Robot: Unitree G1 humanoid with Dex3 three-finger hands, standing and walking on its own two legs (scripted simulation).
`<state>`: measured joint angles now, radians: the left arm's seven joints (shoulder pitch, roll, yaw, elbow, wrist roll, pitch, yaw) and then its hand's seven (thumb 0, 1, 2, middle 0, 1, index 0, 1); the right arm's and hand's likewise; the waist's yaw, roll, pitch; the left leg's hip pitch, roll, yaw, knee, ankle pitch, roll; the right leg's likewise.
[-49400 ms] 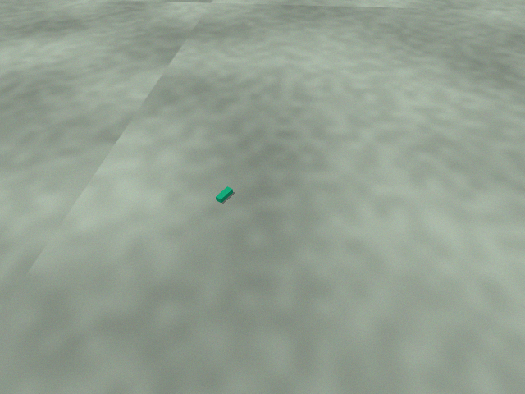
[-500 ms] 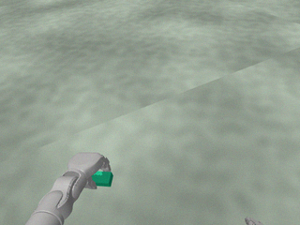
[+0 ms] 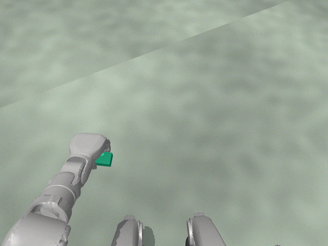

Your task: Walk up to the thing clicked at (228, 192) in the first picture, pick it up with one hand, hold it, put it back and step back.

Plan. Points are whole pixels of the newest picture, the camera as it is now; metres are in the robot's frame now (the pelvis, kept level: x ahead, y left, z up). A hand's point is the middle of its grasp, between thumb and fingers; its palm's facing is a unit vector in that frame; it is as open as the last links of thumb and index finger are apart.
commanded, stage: crouch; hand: left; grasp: from above
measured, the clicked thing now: (95, 158) +0.41 +0.20 -0.14
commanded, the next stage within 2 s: lower in 1.68 s
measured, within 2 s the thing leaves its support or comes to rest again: neither
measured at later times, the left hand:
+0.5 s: hand (114, 167) +0.44 +0.18 -0.32, palm faces -0.45 +0.04 -0.89, open 6.5 cm
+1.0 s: hand (120, 168) +0.47 +0.17 -0.42, palm faces -0.47 +0.03 -0.88, open 6.5 cm
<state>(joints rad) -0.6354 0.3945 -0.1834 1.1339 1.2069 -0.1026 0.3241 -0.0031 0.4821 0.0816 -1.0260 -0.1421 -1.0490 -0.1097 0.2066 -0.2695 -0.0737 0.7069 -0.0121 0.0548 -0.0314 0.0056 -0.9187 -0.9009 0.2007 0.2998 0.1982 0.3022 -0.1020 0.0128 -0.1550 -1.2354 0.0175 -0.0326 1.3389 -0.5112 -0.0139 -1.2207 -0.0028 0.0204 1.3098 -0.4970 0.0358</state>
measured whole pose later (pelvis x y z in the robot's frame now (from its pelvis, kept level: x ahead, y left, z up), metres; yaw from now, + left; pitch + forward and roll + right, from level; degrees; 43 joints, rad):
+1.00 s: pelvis -0.03 +0.00 -0.26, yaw -4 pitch +37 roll -5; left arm -1.04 0.57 -0.04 1.45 1.24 -0.13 0.35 0.00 0.51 0.05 -1.04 -0.10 -1.06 -0.06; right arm 0.16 -0.24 0.02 0.73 -0.12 -0.01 0.09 0.00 -0.92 -0.90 0.20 0.30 0.20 0.30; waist -0.26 0.01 -0.11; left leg -2.20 0.00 -0.11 2.26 -0.70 -0.03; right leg -2.17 0.03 -0.01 2.20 -0.67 0.05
